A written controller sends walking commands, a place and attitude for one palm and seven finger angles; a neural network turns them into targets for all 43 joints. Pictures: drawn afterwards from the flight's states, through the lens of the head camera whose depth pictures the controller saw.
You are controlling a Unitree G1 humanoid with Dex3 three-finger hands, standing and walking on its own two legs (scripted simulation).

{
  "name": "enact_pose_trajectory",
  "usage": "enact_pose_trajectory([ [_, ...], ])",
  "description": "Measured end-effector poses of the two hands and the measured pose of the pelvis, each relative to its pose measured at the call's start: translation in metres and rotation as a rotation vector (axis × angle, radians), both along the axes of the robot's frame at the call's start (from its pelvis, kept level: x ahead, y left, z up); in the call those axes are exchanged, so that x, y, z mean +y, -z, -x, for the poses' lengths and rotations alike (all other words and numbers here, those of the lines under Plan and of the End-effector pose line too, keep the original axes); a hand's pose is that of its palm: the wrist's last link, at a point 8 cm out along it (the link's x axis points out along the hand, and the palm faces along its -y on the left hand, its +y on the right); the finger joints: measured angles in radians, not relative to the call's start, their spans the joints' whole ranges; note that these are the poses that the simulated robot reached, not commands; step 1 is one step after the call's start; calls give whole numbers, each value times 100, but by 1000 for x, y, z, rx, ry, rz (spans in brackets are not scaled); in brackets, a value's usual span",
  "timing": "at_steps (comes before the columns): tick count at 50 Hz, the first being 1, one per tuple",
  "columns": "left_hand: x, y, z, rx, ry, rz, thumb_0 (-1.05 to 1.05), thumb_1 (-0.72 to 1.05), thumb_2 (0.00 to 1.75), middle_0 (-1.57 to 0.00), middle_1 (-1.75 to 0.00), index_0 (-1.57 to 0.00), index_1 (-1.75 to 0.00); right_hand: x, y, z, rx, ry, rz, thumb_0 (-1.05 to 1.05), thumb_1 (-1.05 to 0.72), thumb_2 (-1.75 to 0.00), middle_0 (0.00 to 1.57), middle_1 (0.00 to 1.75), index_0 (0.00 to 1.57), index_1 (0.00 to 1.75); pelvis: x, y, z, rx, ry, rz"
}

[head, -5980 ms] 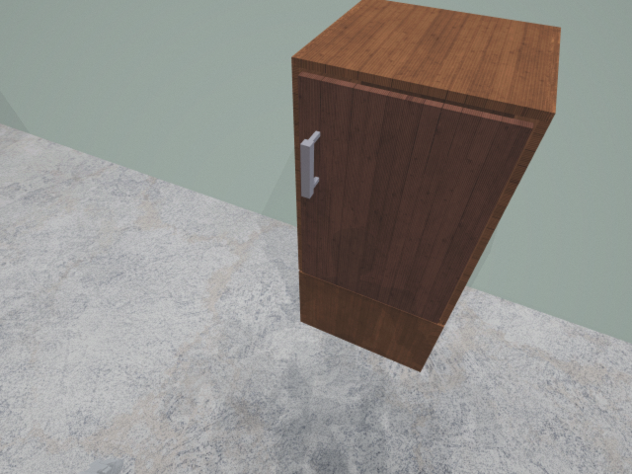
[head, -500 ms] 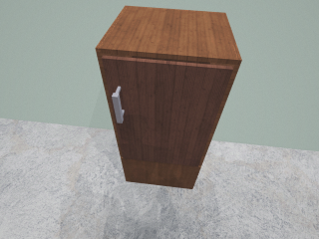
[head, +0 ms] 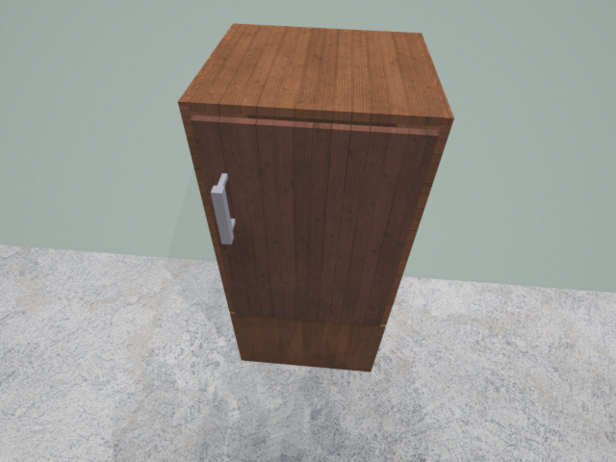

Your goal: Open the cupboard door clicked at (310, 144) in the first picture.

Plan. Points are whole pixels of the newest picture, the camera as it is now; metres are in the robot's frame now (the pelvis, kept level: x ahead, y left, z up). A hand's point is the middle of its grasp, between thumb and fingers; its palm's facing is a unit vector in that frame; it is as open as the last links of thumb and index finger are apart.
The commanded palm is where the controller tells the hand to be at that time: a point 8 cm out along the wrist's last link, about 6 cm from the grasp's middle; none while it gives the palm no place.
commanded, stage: look again from close up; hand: left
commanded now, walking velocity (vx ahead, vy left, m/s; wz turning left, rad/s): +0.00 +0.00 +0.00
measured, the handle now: (225, 209) +0.55 +0.19 -0.01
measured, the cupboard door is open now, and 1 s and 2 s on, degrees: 0 0 0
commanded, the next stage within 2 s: raise the hand with hooked fingers in 0.36 s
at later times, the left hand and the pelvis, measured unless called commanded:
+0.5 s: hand out of the picture -0.02 +0.18 -0.17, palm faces +0.07 -0.98 -0.19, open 7.4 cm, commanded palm +0.08 +0.24 -0.07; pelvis -0.01 +0.02 +0.00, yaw +0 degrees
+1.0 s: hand out of the picture +0.14 +0.22 -0.06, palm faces +0.10 -0.99 -0.03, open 9.3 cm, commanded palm +0.13 +0.28 -0.04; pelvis -0.01 -0.01 -0.10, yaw +7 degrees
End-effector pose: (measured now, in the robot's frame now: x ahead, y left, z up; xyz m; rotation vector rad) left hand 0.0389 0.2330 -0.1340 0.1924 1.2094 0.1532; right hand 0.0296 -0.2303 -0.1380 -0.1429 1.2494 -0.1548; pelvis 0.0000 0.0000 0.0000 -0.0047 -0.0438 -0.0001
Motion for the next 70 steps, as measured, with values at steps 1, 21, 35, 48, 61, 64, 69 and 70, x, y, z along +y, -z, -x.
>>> enact_pose_trajectory([
  [1,-1,0,0,0,3,3,1,90,89,-20,-30,-20,-30,1,0,2,4,3,-2,1,-92,-90,20,30,20,30,1,0,1,0,1,-1],
  [21,0,8,62,168,-32,38,1,91,89,-20,-30,-20,-30,23,1,48,125,38,-23,1,-91,-90,20,30,20,30,14,-4,11,3,6,1],
  [35,27,-128,-105,-1061,-57,36,2,82,85,-21,-37,-20,-36,-11,-27,-74,-514,-146,92,2,-92,-90,20,30,20,30,8,30,26,119,-112,8],
  [48,39,-71,-70,-1107,70,157,1,52,73,-23,-55,-23,-55,1,-47,-204,-850,-361,130,2,-91,-90,20,30,20,30,-12,93,16,243,-119,59],
  [61,62,-98,-121,-1066,202,160,1,21,60,-25,-74,-25,-74,31,22,-165,-570,-288,-15,2,-90,-90,21,30,20,30,-12,90,6,298,-120,87],
  [64,72,-106,-127,-1083,185,147,1,14,57,-26,-79,-25,-79,23,23,-152,-543,-259,2,2,-90,-90,21,30,20,30,-9,87,3,304,-112,81],
  [69,81,-107,-134,-1108,176,142,1,3,52,-26,-86,-26,-86,3,18,-142,-520,-249,63,2,-90,-90,21,30,20,30,-4,85,1,310,-110,77],
  [70,82,-106,-135,-1106,179,147,1,0,51,-27,-88,-26,-87,0,16,-142,-520,-249,76,2,-90,-90,21,30,20,30,-3,85,1,309,-109,77],
])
